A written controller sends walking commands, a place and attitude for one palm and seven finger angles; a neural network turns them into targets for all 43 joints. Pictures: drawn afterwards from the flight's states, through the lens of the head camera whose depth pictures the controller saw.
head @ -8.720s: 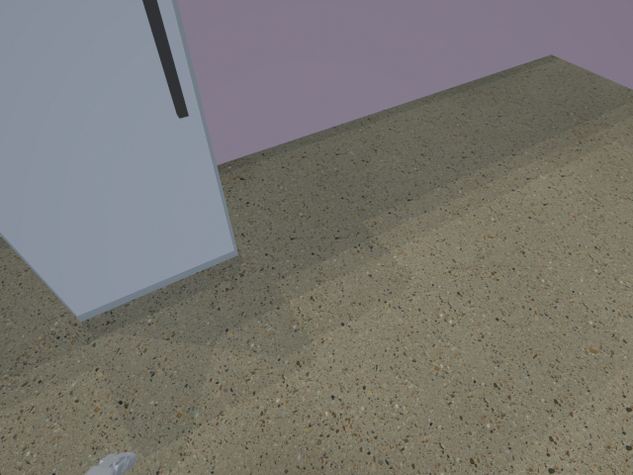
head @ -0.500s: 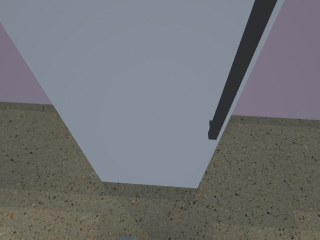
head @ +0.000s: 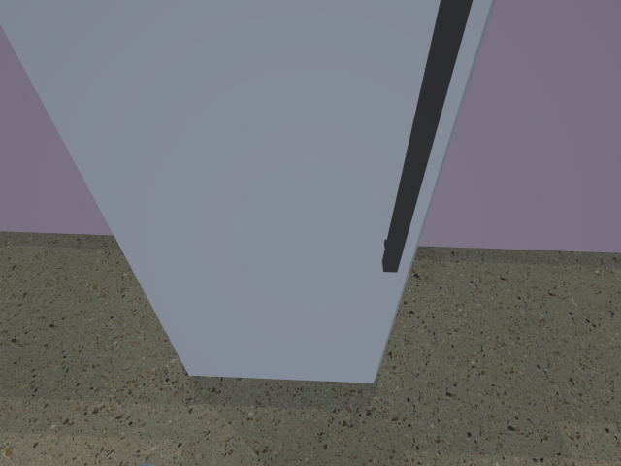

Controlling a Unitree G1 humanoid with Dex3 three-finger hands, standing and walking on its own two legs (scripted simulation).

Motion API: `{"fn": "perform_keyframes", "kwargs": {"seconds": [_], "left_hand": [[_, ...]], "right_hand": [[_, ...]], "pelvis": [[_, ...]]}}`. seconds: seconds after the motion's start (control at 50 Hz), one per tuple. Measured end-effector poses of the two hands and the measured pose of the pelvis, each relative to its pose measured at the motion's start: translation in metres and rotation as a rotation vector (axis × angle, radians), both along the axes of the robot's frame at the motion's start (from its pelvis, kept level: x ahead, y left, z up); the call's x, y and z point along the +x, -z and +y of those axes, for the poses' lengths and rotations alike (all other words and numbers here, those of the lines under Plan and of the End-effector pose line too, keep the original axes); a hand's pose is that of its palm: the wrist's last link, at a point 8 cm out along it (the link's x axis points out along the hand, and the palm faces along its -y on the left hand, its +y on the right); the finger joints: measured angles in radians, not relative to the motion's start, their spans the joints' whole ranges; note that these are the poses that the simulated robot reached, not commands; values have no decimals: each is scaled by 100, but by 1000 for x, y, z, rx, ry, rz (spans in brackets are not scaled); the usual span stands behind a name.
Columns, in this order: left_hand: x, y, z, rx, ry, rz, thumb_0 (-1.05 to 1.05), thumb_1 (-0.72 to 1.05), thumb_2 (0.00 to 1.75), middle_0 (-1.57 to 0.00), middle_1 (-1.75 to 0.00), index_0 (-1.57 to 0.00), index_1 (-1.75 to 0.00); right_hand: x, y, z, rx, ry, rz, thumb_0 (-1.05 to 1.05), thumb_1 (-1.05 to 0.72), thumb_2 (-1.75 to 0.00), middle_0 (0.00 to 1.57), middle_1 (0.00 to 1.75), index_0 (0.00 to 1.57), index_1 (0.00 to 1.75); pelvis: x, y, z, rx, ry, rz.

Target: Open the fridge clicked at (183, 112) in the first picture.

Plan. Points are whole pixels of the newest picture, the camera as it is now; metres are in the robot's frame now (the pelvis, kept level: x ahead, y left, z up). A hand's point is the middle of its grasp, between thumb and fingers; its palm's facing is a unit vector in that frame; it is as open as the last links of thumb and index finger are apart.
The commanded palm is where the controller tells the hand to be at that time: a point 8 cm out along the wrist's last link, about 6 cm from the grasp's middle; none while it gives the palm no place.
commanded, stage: come to a stop and stand still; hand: right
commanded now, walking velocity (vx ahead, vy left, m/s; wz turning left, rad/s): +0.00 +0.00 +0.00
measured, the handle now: (415, 142) +0.48 -0.11 +0.20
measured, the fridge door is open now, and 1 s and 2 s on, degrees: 0 0 0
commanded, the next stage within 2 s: look again from close up in 1.20 s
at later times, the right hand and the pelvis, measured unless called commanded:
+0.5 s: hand out of the picture -0.01 -0.25 -0.15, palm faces +0.00 +0.95 -0.31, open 7.4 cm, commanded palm none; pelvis -0.04 -0.01 +0.01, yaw -1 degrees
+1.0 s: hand out of the picture +0.05 -0.24 -0.15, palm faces -0.02 +0.95 -0.30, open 7.4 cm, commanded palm none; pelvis -0.02 -0.01 +0.02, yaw -1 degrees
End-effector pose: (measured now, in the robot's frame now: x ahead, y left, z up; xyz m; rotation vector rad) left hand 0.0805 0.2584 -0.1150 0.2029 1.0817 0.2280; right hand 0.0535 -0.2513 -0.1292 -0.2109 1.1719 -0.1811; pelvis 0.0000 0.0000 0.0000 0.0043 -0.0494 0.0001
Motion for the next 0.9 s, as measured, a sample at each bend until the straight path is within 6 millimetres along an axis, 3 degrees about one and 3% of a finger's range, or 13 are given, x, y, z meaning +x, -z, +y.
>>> {"fn": "perform_keyframes", "kwargs": {"seconds": [0.16, 0.38, 0.56, 0.7, 0.9], "left_hand": [[-11, -13, 7, 23, 58, -32, 1, 91, 90, -20, -30, -20, -30], [-69, -5, 12, 28, 48, 114, 1, 91, 90, -20, -30, -20, -30], [-102, 2, 6, 11, 14, 221, 1, 91, 90, -20, -30, -20, -30], [-96, 3, 0, -3, 7, 230, 1, 91, 90, -21, -30, -20, -30], [-56, -1, 1, 0, 29, 168, 1, 91, 90, -21, -30, -20, -30]], "right_hand": [[-29, -9, -21, -28, -8, -11, 1, -91, -90, 21, 30, 20, 30], [-60, -16, -43, -61, -5, 47, 1, -91, -90, 21, 30, 20, 30], [-65, -12, -43, -51, -14, 97, 1, -91, -90, 21, 30, 20, 30], [-53, -11, -38, -40, -22, 98, 1, -91, -90, 21, 30, 20, 30], [-23, -15, -34, -41, -39, 59, 1, -91, -89, 21, 30, 20, 30]], "pelvis": [[-25, -4, -4, 5, 1, -15], [-40, -9, -11, 2, 15, -2], [-40, -10, -15, -4, 17, 1], [-33, -11, -16, -6, 15, 1], [-24, -14, -15, -7, 13, -1]]}}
